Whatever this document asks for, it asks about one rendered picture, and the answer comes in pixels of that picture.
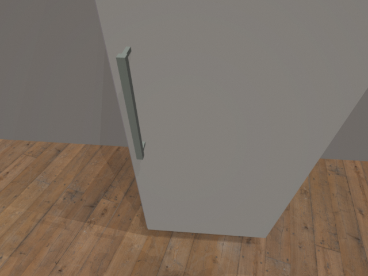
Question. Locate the fridge door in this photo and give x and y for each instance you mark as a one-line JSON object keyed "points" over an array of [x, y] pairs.
{"points": [[237, 100]]}

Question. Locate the handle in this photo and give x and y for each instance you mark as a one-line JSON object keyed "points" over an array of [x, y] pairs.
{"points": [[127, 88]]}

